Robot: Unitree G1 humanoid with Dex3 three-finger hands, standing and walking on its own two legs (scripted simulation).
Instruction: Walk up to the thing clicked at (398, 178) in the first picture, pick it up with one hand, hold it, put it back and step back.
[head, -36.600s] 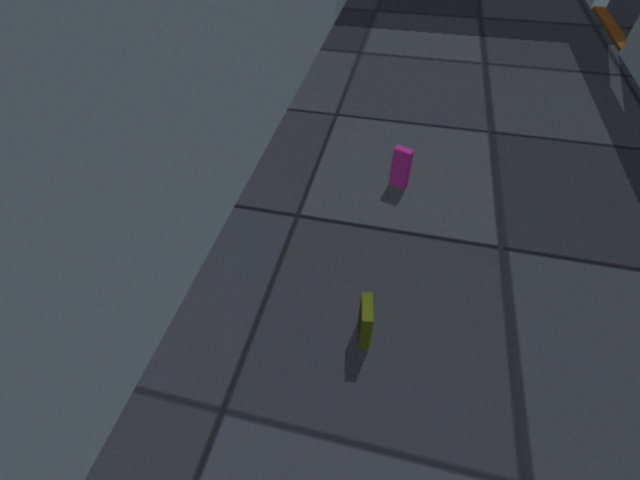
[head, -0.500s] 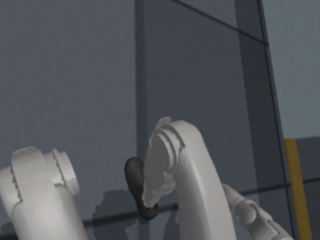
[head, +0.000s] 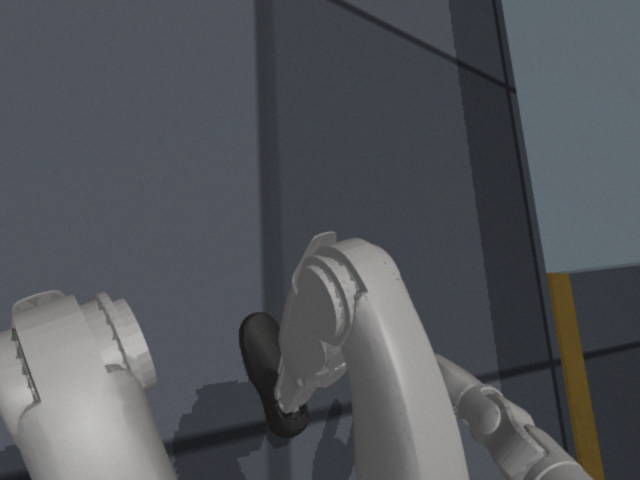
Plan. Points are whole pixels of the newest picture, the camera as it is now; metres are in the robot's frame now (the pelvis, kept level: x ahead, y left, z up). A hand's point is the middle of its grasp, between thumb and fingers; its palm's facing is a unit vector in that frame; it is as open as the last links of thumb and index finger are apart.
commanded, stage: open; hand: left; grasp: from the side
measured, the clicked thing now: out of the picture +0.44 +0.34 -0.18
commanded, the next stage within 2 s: withdraw in 0.24 s
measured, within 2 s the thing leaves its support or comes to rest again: rests again in 0.74 s
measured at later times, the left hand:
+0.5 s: hand out of the picture +0.44 +0.36 -0.15, palm faces +0.60 -0.80 +0.00, open 15.3 cm
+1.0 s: hand out of the picture +0.35 +0.43 -0.07, palm faces +0.48 -0.85 -0.22, open 16.9 cm
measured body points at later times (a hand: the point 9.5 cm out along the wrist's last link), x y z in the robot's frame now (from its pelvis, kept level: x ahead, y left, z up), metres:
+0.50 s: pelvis +0.00 +0.00 +0.00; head +0.23 +0.18 +0.33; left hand +0.40 +0.40 -0.15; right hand +0.16 -0.25 -0.04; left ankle +0.08 +0.12 -0.25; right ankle +0.15 -0.12 -0.25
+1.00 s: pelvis +0.00 +0.00 +0.04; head +0.20 +0.15 +0.41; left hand +0.32 +0.47 -0.05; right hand +0.19 -0.25 -0.04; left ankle +0.08 +0.12 -0.25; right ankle +0.15 -0.12 -0.25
